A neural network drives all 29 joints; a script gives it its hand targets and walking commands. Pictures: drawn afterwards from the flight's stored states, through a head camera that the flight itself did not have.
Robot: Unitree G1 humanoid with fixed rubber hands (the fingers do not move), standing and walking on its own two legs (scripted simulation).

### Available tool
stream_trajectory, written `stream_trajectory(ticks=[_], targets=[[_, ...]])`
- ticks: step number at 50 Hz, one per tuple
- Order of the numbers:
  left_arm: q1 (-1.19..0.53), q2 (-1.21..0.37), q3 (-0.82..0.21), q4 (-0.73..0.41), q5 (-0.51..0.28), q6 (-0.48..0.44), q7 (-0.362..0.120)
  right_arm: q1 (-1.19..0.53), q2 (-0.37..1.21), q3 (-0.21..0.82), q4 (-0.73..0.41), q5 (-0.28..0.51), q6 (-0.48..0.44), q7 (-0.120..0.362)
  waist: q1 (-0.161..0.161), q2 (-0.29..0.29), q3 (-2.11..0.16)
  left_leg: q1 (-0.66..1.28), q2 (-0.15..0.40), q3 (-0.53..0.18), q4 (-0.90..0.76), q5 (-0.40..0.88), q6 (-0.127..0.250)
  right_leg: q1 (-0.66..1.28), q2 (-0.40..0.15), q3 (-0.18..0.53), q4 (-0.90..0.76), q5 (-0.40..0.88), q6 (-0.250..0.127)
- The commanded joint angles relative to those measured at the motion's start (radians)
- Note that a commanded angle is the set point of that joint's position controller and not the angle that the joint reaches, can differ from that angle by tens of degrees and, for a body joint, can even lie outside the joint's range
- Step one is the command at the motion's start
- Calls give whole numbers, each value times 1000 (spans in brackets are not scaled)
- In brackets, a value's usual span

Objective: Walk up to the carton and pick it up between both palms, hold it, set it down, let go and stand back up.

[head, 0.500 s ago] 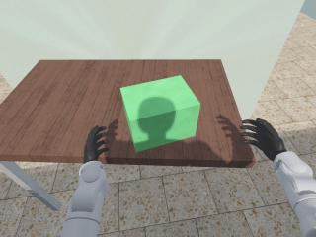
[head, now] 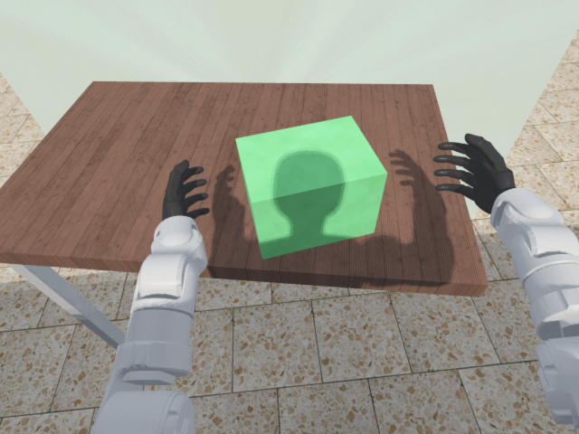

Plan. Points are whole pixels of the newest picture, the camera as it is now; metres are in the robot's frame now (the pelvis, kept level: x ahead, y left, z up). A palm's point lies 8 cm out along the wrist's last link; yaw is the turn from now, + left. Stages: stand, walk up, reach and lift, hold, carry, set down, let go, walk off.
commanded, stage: reach and lift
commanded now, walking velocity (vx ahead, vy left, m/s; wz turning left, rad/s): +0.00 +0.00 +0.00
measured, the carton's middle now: (307, 187) +0.53 +0.03 +0.00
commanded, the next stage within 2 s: none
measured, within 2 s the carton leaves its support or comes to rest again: neither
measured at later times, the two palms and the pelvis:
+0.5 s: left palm (185, 188) +0.40 +0.19 +0.13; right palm (471, 143) +0.47 -0.20 +0.15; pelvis +0.00 +0.00 +0.00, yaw +0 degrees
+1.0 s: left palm (202, 165) +0.44 +0.17 +0.13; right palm (460, 118) +0.51 -0.19 +0.17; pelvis +0.01 +0.00 +0.00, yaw +0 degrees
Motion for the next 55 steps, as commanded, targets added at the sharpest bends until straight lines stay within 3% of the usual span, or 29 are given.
stream_trajectory(ticks=[1, 8, 12, 20, 27, 35, 46, 55], targets=[[-424, 74, 38, -76, -33, -21, 2, -494, -191, -15, -5, 13, -17, -13, 153, -85, -479, -8, 8, 82, 14, 320, 7, 147, 74, 61, -56, 388, -22], [-478, 95, 50, -34, -42, -22, -7, -593, -195, 4, 15, 17, -11, -31, 156, -103, -544, -43, 8, 81, 36, 371, -1, 193, 78, 60, -29, 515, -14], [-516, 109, 68, 14, -38, -27, -5, -642, -191, 26, 43, 23, -5, -34, 175, -105, -563, -76, 8, 86, 40, 371, -4, 211, 79, 64, -20, 540, -12], [-643, 134, 67, 124, -59, -57, 13, -755, -176, 59, 116, 32, 16, -30, 200, -111, -607, -133, 15, 84, 47, 320, -2, 183, 80, 66, -18, 466, -17], [-759, 156, 44, 224, -79, -74, 28, -841, -179, 48, 189, 17, 43, -29, 193, -109, -618, -163, 22, 76, 58, 275, -7, 121, 82, 59, -30, 372, -24], [-871, 188, 41, 326, -89, -91, 37, -937, -165, 44, 251, 7, 77, -28, 207, -115, -649, -212, 23, 78, 64, 244, -16, 92, 85, 56, -32, 319, -27], [-862, 204, 83, 440, -51, -131, 11, -952, -148, 61, 311, -5, 61, -38, 217, -148, -691, -283, 21, 91, 75, 320, -26, 179, 90, 64, -5, 494, -16], [-814, 165, 94, 480, -24, -260, -21, -917, -120, 71, 339, -21, -43, -37, 217, -153, -779, -289, 19, 110, 105, 414, -33, 196, 87, 58, 24, 619, -4]])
